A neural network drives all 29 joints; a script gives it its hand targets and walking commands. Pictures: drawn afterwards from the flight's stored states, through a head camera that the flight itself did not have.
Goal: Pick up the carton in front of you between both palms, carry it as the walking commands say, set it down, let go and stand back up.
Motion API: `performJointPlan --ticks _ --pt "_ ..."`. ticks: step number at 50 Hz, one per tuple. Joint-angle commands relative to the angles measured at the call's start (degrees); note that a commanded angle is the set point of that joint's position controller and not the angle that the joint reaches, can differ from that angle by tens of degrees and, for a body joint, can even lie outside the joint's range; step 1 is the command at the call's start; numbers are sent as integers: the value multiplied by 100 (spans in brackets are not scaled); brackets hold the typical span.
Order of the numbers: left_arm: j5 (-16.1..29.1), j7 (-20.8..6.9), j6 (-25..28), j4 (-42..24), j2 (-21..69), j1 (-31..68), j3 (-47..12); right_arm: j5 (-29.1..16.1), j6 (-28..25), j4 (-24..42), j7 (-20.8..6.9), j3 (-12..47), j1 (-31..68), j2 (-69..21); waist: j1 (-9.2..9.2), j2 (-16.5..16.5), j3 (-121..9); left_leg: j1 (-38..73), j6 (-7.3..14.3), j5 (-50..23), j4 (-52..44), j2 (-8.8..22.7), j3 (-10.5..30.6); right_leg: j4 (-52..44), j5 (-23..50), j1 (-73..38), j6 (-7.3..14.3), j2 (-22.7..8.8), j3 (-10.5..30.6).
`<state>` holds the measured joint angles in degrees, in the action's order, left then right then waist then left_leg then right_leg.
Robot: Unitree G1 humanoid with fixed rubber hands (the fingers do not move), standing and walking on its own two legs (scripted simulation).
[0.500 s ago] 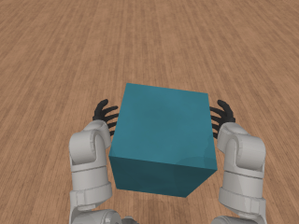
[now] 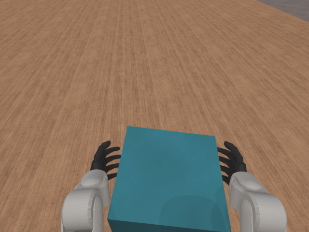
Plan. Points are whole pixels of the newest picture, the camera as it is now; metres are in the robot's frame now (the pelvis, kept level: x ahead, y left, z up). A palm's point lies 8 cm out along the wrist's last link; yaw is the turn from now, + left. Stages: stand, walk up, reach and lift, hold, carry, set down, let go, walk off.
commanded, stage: carry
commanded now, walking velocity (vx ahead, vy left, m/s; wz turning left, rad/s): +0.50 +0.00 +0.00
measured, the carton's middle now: (163, 192) +0.24 +0.01 +0.02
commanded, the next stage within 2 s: none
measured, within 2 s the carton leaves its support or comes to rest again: neither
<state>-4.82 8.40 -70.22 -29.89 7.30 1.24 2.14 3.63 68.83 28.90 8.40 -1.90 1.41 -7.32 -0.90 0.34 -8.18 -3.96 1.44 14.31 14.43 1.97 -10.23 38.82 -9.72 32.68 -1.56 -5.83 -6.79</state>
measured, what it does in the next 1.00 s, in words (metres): walks ahead: right foot, then left foot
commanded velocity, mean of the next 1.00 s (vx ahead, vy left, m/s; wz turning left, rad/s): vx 0.50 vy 0.00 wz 0.00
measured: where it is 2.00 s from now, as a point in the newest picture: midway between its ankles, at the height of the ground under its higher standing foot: (158, 124)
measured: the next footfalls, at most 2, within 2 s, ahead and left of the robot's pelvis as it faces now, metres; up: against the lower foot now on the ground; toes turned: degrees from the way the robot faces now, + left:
right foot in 0.14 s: +0.29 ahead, -0.13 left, +0.00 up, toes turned -10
left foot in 0.66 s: +0.59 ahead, +0.10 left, +0.00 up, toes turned +13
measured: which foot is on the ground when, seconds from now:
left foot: down 0.00-0.18, up 0.20-0.64, down 0.66-1.00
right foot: up 0.00-0.12, down 0.14-0.70, up 0.72-1.00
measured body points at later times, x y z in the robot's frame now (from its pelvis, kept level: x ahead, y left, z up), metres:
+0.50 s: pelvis +0.30 -0.04 +0.00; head +0.28 -0.06 +0.45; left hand +0.54 +0.12 +0.09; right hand +0.55 -0.18 +0.09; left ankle +0.41 +0.12 -0.70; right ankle +0.25 -0.12 -0.75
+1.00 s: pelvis +0.62 +0.02 +0.00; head +0.61 +0.03 +0.45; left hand +0.88 +0.17 +0.09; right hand +0.87 -0.13 +0.10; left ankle +0.55 +0.09 -0.75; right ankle +0.73 -0.14 -0.70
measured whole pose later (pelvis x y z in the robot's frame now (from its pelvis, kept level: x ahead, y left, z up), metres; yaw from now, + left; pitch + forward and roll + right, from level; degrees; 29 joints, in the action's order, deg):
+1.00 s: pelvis +0.62 +0.02 +0.00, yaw +0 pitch +4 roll -1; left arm -4.7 9.2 -69.1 -31.4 7.3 0.8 1.2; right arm 3.5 68.8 30.4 9.3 -1.1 0.1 -7.4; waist -1.2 0.5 -6.2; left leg -4.6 2.4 12.5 12.7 1.6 -12.4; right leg 41.7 -6.6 35.1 -0.9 -6.9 -6.5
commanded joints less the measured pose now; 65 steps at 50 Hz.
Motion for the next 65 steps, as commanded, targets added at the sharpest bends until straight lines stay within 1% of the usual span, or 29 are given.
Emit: performJointPlan --ticks 1,5,7,8,9,10,13,15,17,22,29,31,33,34,35,36,37,39,41,45,49,55,58,59,60,61,62,64,65 --pt "1723 -711 -34 -413 4442 2239 -3504 -1705 124 327 -816 3340 2027 -4408 -22 -929 -165 182 528 -1451 -544 1203 527 -623 553 -83 41 140 -329" --pt "1696 -666 -156 -278 4063 2274 -3278 -1651 252 269 -694 3324 2182 -4137 33 -907 36 125 340 -1640 -50 1248 342 -1030 568 -788 212 190 -474" --pt "1685 -637 -168 -62 3926 2123 -3130 -1625 296 212 -627 3335 2240 -4048 181 -450 -433 -446 84 -2220 1586 816 -175 -1140 -130 -2473 253 586 -822" --pt "1646 -621 -163 28 3880 2075 -3058 -1611 315 209 -598 3338 2255 -3972 261 279 -684 -1385 -171 -1522 2983 497 -285 -1584 -842 -3380 403 -265 515" --pt "1664 -626 -132 100 3880 2142 -3040 -1604 328 349 -577 3369 2303 -4009 269 1877 -1254 -2970 -436 144 4923 -213 -77 -2391 -1577 -4572 1247 -1744 3232" --pt "1769 -661 -101 124 4146 2040 -3092 -1688 309 394 -606 3451 2442 -4133 223 1800 -1192 -3464 -282 1288 5729 -185 639 -2761 -599 -4382 1362 -1876 3703" --pt "1915 -871 110 -117 5010 2407 -3374 -1739 89 254 -773 3631 2423 -5091 163 312 -1175 -3344 3 483 5738 581 1057 -2580 27 -3384 989 -1476 2084" --pt "1959 -975 246 -168 5309 2455 -3523 -1669 -82 203 -843 3682 2306 -5421 133 454 -1128 -3035 -48 -1 5123 623 911 -2882 -500 -2929 766 -1246 1416" --pt "1971 -1050 332 -174 5333 2326 -3593 -1579 -208 191 -854 3706 2150 -5498 135 616 -1026 -3047 -126 -218 4545 624 730 -3094 -634 -2854 801 -1150 1018" --pt "1950 -1042 361 -358 4937 2094 -3616 -1558 -257 398 -804 3761 1973 -5219 157 587 -562 -3423 -297 -844 2835 550 374 -3320 -147 -3238 928 -1015 544" --pt "1761 -750 90 -497 4107 1901 -3374 -1684 66 651 -658 3609 1970 -4294 187 806 27 -2998 -120 -1243 1474 324 -7 -2955 1038 -3573 759 -919 54" --pt "1754 -675 -3 -505 3955 1969 -3353 -1694 156 619 -625 3490 1964 -4079 172 846 -9 -2410 -8 -991 1275 191 -210 -2462 1676 -3553 655 -921 -77" --pt "1777 -620 -85 -544 3869 2046 -3385 -1679 211 450 -602 3334 1804 -3951 4 364 -630 -412 34 -563 1093 -151 -535 -634 2282 -2864 380 -488 -650" --pt "1770 -599 -127 -564 3800 2085 -3387 -1648 228 398 -592 3245 1714 -3871 -100 -451 -959 675 212 377 607 835 1042 795 1182 -1768 132 -172 -660" --pt "1819 -594 -154 -681 3879 2219 -3462 -1639 201 328 -608 3199 1887 -3892 -90 -1984 -1416 1992 1030 715 -40 2282 3635 2573 -933 83 -84 560 -390" --pt "1883 -633 -148 -638 4045 2285 -3548 -1744 174 361 -649 3201 1857 -4131 -53 -1892 -1287 1774 1137 -291 -250 2324 3897 3381 -1723 643 55 445 371" --pt "1928 -695 -120 -567 4375 2318 -3632 -1821 140 474 -703 3319 1995 -4450 -41 -1425 -1270 1492 1093 -1016 -44 2154 3234 3659 -1621 700 199 168 601" --pt "1950 -824 -1 -424 4954 2350 -3674 -1877 38 620 -816 3498 2303 -4985 -4 -348 -1155 713 760 -1168 -74 1911 2239 3081 -970 465 276 -210 729" --pt "1884 -882 121 -338 5241 2279 -3700 -1936 -56 649 -905 3634 2430 -5248 25 -520 -1141 311 551 -625 -394 1693 1632 2413 -561 136 250 -195 536" --pt "1720 -855 253 -324 5290 2073 -3682 -1986 -141 692 -1002 3707 2318 -5168 14 -716 -790 433 642 -530 -780 1504 1062 1170 5 429 89 -169 195" --pt "1737 -773 178 -458 4982 1995 -3657 -1942 -74 777 -943 3635 2177 -4784 -15 -722 -412 701 620 -1425 -698 1287 606 -6 521 515 40 -47 -137" --pt "1811 -714 -58 -506 4427 2043 -3546 -1724 133 640 -764 3423 2002 -4312 -23 -940 106 971 440 -2455 -347 1246 212 -979 799 59 277 148 -451" --pt "1822 -729 -95 -365 4383 1945 -3437 -1721 198 639 -727 3454 2078 -4292 156 -758 -476 543 127 -3820 1470 934 -400 -1381 328 -1996 377 725 -1008" --pt "1798 -740 -93 -294 4385 1844 -3374 -1704 210 652 -716 3469 2113 -4267 255 -344 -914 -350 -21 -2842 2651 747 -365 -1361 -6 -3306 384 299 -420" --pt "1772 -755 -69 -205 4339 1905 -3328 -1718 234 766 -709 3548 2141 -4328 299 1121 -1520 -2175 -339 -1308 4666 118 -193 -1916 -987 -4768 1168 -1469 2427" --pt "1880 -788 -29 -129 4563 1783 -3370 -1785 222 863 -748 3593 2265 -4391 250 1871 -1475 -3243 -334 1189 5760 -390 417 -2702 -157 -4915 1535 -1936 3793" --pt "1948 -852 15 -283 4803 1908 -3433 -1837 164 796 -790 3714 2364 -4715 225 1323 -1391 -3478 -115 1197 6316 39 936 -2480 668 -4723 1455 -1869 3066" --pt "2007 -967 165 -347 5315 2116 -3552 -1854 16 709 -886 3808 2425 -5255 187 266 -1267 -3311 41 591 5909 490 1064 -2331 1358 -3905 1081 -1516 1933" --pt "2018 -1008 234 -360 5468 2196 -3610 -1834 -72 660 -913 3849 2404 -5462 160 259 -1207 -3128 13 306 5446 602 1062 -2501 1030 -3579 883 -1368 1550"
